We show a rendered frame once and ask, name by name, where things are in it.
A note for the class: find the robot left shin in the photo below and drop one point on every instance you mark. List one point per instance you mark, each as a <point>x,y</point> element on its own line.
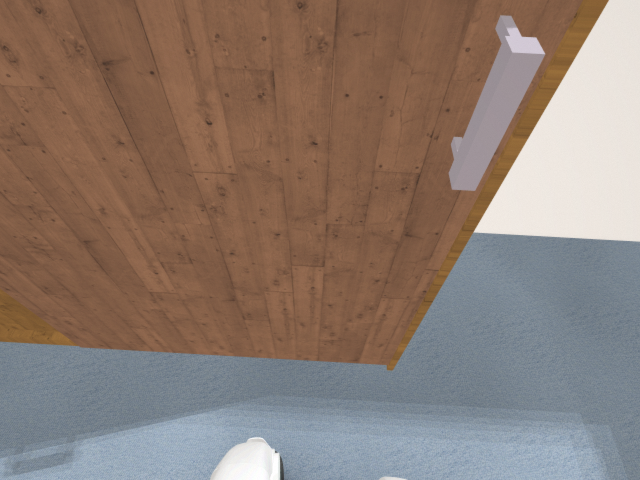
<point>257,439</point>

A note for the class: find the wardrobe door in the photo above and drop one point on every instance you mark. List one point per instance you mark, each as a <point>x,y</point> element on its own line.
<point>251,178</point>
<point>14,315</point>

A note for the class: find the left robot thigh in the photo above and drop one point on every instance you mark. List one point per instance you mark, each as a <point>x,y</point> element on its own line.
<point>249,461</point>

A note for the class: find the handle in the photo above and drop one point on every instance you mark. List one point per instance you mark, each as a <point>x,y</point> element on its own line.
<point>516,64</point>

